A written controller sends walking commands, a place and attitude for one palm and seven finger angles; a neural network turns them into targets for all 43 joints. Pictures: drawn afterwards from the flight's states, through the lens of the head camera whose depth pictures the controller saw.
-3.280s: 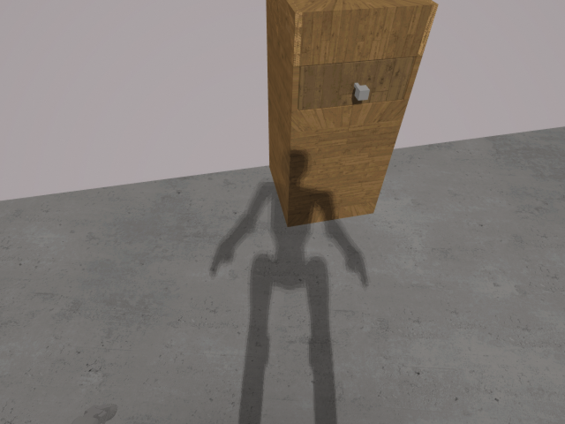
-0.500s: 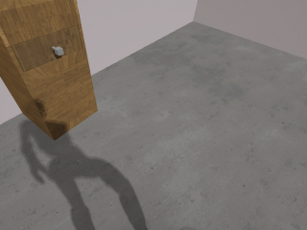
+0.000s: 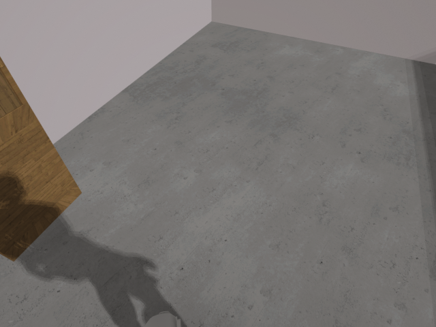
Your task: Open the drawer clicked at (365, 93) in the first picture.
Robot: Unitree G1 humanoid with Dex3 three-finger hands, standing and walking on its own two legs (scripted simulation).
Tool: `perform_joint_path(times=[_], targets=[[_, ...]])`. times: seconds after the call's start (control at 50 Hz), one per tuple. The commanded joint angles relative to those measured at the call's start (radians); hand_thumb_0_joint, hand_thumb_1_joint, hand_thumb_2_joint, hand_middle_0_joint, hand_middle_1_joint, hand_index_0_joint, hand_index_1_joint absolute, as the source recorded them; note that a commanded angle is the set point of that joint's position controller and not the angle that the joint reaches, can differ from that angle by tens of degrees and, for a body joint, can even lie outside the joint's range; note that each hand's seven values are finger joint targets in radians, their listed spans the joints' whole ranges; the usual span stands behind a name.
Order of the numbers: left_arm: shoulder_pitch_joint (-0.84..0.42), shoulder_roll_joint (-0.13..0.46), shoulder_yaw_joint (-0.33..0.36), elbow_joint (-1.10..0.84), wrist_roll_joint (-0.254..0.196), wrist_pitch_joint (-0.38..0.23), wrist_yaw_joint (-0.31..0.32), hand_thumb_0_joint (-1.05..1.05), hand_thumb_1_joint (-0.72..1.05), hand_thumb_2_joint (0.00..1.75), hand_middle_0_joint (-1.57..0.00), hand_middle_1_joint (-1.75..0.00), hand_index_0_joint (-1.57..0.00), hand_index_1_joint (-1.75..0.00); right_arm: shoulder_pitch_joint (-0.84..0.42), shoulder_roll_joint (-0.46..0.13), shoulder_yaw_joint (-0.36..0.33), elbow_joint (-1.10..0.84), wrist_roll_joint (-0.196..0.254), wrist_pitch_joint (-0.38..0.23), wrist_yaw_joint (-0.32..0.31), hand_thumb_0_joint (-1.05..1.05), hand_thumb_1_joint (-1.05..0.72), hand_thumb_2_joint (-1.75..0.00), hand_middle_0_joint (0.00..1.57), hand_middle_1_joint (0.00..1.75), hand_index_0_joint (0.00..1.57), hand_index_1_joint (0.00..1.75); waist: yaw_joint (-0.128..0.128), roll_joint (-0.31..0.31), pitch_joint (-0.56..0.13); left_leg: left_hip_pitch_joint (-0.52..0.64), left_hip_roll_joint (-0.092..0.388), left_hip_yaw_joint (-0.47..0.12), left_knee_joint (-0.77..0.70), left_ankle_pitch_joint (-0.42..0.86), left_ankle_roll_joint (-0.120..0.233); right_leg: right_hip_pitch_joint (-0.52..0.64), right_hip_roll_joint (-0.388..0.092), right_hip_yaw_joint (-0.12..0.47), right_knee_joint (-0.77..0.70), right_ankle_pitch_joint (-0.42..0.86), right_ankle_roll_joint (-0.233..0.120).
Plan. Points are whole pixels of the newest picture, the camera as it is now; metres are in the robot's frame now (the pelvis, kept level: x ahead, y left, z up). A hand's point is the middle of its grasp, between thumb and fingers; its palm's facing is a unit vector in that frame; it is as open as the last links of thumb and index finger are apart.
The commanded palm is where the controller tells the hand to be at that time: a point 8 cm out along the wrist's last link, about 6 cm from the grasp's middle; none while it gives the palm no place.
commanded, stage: walk to a spot facing it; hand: left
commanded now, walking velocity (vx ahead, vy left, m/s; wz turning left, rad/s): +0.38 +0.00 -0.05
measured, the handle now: out of the picture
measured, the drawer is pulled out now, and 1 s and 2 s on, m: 0.00 0.00 0.00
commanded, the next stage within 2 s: turn to face it in 1.10 s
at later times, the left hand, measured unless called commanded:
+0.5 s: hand (120, 286) +0.25 +0.24 -0.18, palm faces -0.02 -0.99 -0.14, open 7.4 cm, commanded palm none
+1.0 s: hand (174, 190) +0.52 +0.15 -0.16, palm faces -0.09 -0.97 -0.22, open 7.1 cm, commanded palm none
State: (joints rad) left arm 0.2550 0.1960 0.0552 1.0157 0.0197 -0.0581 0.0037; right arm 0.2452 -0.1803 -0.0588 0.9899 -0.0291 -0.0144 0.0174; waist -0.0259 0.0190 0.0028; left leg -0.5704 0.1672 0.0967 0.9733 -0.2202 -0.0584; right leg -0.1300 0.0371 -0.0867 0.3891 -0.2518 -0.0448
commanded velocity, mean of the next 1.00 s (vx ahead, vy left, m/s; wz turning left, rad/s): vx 0.37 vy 0.00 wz -0.06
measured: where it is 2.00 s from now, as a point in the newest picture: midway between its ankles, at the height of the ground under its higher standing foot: (223, 251)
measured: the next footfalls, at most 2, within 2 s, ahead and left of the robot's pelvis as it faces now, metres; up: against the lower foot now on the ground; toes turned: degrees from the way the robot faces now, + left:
left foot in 0.18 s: +0.22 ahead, +0.14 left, +0.00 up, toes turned +9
right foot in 0.76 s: +0.46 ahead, -0.13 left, +0.00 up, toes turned -19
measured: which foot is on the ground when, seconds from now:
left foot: up 0.00-0.16, down 0.18-0.78, up 0.80-1.00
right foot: down 0.00-0.18, up 0.20-0.74, down 0.76-1.00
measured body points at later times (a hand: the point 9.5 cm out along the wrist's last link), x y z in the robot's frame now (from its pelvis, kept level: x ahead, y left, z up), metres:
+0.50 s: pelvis +0.21 +0.06 +0.01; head +0.21 +0.08 +0.45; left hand +0.25 +0.29 -0.16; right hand +0.14 -0.16 -0.14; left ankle +0.18 +0.13 -0.74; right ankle +0.25 -0.10 -0.65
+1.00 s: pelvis +0.43 -0.03 +0.00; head +0.42 -0.03 +0.45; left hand +0.52 +0.20 -0.15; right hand +0.41 -0.25 -0.16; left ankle +0.48 +0.11 -0.66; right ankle +0.42 -0.11 -0.74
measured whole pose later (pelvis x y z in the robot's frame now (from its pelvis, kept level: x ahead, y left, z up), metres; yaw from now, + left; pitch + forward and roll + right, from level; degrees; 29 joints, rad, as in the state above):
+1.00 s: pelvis +0.43 -0.03 +0.00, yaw -8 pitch -1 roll -1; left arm 0.23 0.17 0.06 1.05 0.02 -0.09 0.02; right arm 0.28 -0.15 -0.07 1.07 -0.03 -0.02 0.00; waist -0.03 0.03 0.01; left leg -0.56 0.16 0.07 1.13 -0.24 -0.02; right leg -0.18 -0.01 -0.20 0.44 -0.24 -0.05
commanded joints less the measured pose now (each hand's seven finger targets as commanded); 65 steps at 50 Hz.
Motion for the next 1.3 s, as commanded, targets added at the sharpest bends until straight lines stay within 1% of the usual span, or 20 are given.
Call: perform_joint_path(times=[0.0,0.08,0.12,0.14,0.16,0.18,0.24,0.32,0.62,0.7,0.72,0.74,0.76,0.84,0.92,1.14,1.18,1.2,1.24,1.28], targets=[[0.073,0.12,0.013,-0.009,0.006,-0.022,0.006,0.0,0.9,0.9,-0.2,-0.3,-0.2,-0.3,-0.034,-0.048,-0.011,-0.064,0.001,-0.02,0.013,0.0,-0.9,-0.9,0.2,0.3,0.2,0.3,0.031,-0.142,0.102,0.015,0.003,-0.013,-0.173,0.05,0.008,-0.073,-0.273,0.214,-0.212,0.042,-0.122],[0.096,0.149,0.021,0.006,0.007,-0.019,0.008,0.0,0.9,0.9,-0.2,-0.3,-0.2,-0.3,-0.074,-0.058,-0.009,-0.078,0.006,-0.038,0.017,0.0,-0.9,-0.9,0.2,0.3,0.2,0.3,0.035,-0.128,0.102,0.128,-0.038,0.017,-0.328,0.026,0.033,-0.028,-0.283,0.213,-0.151,0.093,-0.106],[0.088,0.145,0.024,0.01,0.004,-0.016,0.007,0.0,0.9,0.9,-0.2,-0.3,-0.2,-0.3,0.063,-0.089,-0.02,-0.031,0.0,-0.05,0.005,0.0,-0.9,-0.9,0.2,0.3,0.2,0.3,-0.034,-0.024,0.057,0.374,-0.08,0.041,-0.435,0.034,0.047,-0.103,-0.231,0.157,0.047,0.199,-0.075],[0.104,0.109,0.02,0.008,-0.001,-0.015,0.002,0.0,0.9,0.9,-0.2,-0.3,-0.2,-0.3,0.202,-0.154,-0.035,0.014,-0.009,-0.058,-0.006,0.0,-0.9,-0.9,0.2,0.3,0.2,0.3,-0.082,0.108,-0.032,0.578,-0.012,-0.069,-0.51,-0.018,0.08,-0.19,-0.15,0.096,0.294,0.201,-0.038],[0.164,0.045,0.009,-0.003,-0.013,-0.01,-0.009,0.0,0.9,0.9,-0.2,-0.3,-0.2,-0.3,0.313,-0.268,-0.059,0.04,-0.02,-0.063,-0.015,0.0,-0.9,-0.9,0.2,0.3,0.2,0.3,-0.088,0.382,-0.129,0.757,0.26,-0.429,-0.644,-0.083,0.166,-0.406,-0.017,-0.027,0.634,-0.175,0.017],[0.11,0.073,0.007,-0.025,-0.004,-0.011,-0.007,0.0,0.9,0.9,-0.2,-0.3,-0.2,-0.3,0.33,-0.264,-0.051,0.046,-0.006,-0.05,-0.023,0.0,-0.9,-0.9,0.2,0.3,0.2,0.3,-0.097,0.324,-0.106,0.71,0.32,-0.546,-0.746,-0.173,0.207,-0.481,-0.015,0.064,0.808,-0.313,0.011],[0.037,0.056,0.02,0.004,0.007,0.002,-0.022,0.0,0.9,0.9,-0.2,-0.3,-0.2,-0.3,0.141,-0.121,-0.013,0.013,0.001,-0.061,-0.034,0.0,-0.9,-0.9,0.2,0.3,0.2,0.3,-0.028,0.069,0.064,0.449,0.234,-0.34,-0.796,-0.177,0.161,-0.512,-0.14,0.111,0.895,-0.075,0.02],[0.133,-0.007,0.02,0.045,0.016,0.041,-0.024,0.0,0.9,0.9,-0.2,-0.3,-0.2,-0.3,0.114,-0.062,-0.005,0.035,0.009,-0.082,-0.043,0.0,-0.9,-0.9,0.2,0.3,0.2,0.3,0.04,0.071,0.057,0.368,0.144,-0.104,-0.819,-0.041,0.119,-0.448,-0.151,0.093,0.834,0.051,0.049],[-0.206,-0.029,0.01,-0.062,0.01,0.034,-0.033,0.0,0.9,0.9,-0.2,-0.3,-0.2,-0.3,0.333,-0.056,-0.002,0.166,-0.005,-0.071,-0.044,0.0,-0.9,-0.9,0.2,0.3,0.2,0.3,-0.044,0.093,0.168,0.592,0.172,0.056,-0.764,0.298,0.186,-0.507,-0.143,-0.041,0.291,0.07,0.036],[0.039,0.019,0.022,0.013,0.015,0.007,-0.024,0.0,0.9,0.9,-0.2,-0.3,-0.2,-0.3,0.295,-0.086,-0.009,0.17,0.003,-0.065,-0.043,0.0,-0.9,-0.9,0.2,0.3,0.2,0.3,0.08,0.056,0.009,0.581,0.129,0.138,-0.416,0.69,0.135,-0.122,-0.034,-0.121,0.134,0.074,-0.018],[0.191,0.074,0.04,0.064,0.021,-0.005,-0.017,0.0,0.9,0.9,-0.2,-0.3,-0.2,-0.3,0.271,-0.08,-0.008,0.158,0.011,-0.067,-0.035,0.0,-0.9,-0.9,0.2,0.3,0.2,0.3,0.151,0.005,-0.091,0.421,0.093,0.164,-0.205,0.576,0.099,0.136,-0.098,-0.042,0.129,0.122,-0.049],[0.317,0.19,0.072,0.091,0.022,-0.015,-0.002,0.0,0.9,0.9,-0.2,-0.3,-0.2,-0.3,0.301,-0.021,0.003,0.124,0.024,-0.074,-0.027,0.0,-0.9,-0.9,0.2,0.3,0.2,0.3,0.181,-0.237,-0.239,0.131,-0.028,0.186,0.112,0.062,0.055,0.424,-0.369,0.335,0.075,0.147,-0.143],[0.352,0.244,0.076,0.103,-0.003,-0.014,0.003,0.0,0.9,0.9,-0.2,-0.3,-0.2,-0.3,0.25,-0.02,0.008,0.089,0.026,-0.07,-0.029,0.0,-0.9,-0.9,0.2,0.3,0.2,0.3,0.164,-0.265,-0.258,-0.034,-0.117,0.059,0.351,-0.351,0.048,0.469,-0.498,0.588,-0.044,0.247,-0.221],[0.071,0.079,0.026,0.039,-0.003,-0.016,0.011,0.0,0.9,0.9,-0.2,-0.3,-0.2,-0.3,0.119,0.019,-0.004,0.078,0.009,-0.039,-0.026,0.0,-0.9,-0.9,0.2,0.3,0.2,0.3,0.058,-0.03,0.056,-0.013,0.024,-0.078,0.338,-0.098,0.062,-0.064,-0.4,0.278,-0.169,0.037,-0.11],[0.054,0.023,0.01,0.034,0.01,-0.034,0.013,0.0,0.9,0.9,-0.2,-0.3,-0.2,-0.3,0.199,0.054,-0.006,0.091,-0.001,-0.001,-0.015,0.0,-0.9,-0.9,0.2,0.3,0.2,0.3,-0.013,-0.122,0.079,0.031,0.017,-0.05,0.193,-0.011,0.034,-0.181,-0.319,0.072,-0.208,0.089,-0.072],[0.126,0.104,0.01,0.058,0.009,-0.034,0.019,0.0,0.9,0.9,-0.2,-0.3,-0.2,-0.3,-0.093,-0.013,-0.001,-0.042,0.004,-0.022,0.023,0.0,-0.9,-0.9,0.2,0.3,0.2,0.3,0.043,-0.078,0.113,0.044,-0.027,0.028,-0.293,0.067,0.058,0.061,-0.356,-0.042,-0.133,0.302,-0.057],[0.134,0.112,0.01,0.064,0.008,-0.027,0.021,0.0,0.9,0.9,-0.2,-0.3,-0.2,-0.3,-0.02,-0.035,-0.006,-0.024,-0.001,-0.03,0.014,0.0,-0.9,-0.9,0.2,0.3,0.2,0.3,0.006,-0.052,0.067,0.188,-0.07,0.052,-0.366,0.052,0.077,0.072,-0.347,-0.073,0.027,0.493,-0.043],[0.131,0.111,0.011,0.06,0.005,-0.023,0.022,0.0,0.9,0.9,-0.2,-0.3,-0.2,-0.3,0.114,-0.084,-0.019,0.009,-0.006,-0.034,0.01,0.0,-0.9,-0.9,0.2,0.3,0.2,0.3,-0.046,0.027,-0.019,0.372,-0.094,0.033,-0.443,0.154,0.089,0.045,-0.303,-0.121,0.239,0.517,-0.004],[0.177,0.048,0.003,0.011,-0.021,-0.012,0.009,0.0,0.9,0.9,-0.2,-0.3,-0.2,-0.3,0.291,-0.275,-0.053,0.041,0.0,-0.036,-0.015,0.0,-0.9,-0.9,0.2,0.3,0.2,0.3,-0.079,0.401,-0.214,0.756,0.277,-0.465,-0.541,0.724,0.271,-0.356,-0.066,-0.123,0.806,-0.384,0.096],[0.072,0.064,0.007,-0.011,-0.011,0.003,0.018,0.0,0.9,0.9,-0.2,-0.3,-0.2,-0.3,0.193,-0.228,-0.037,0.033,0.013,-0.028,-0.033,0.0,-0.9,-0.9,0.2,0.3,0.2,0.3,-0.057,0.228,-0.171,0.641,0.248,-0.414,-0.591,0.619,0.281,-0.438,-0.124,0.028,0.943,-0.304,0.084]])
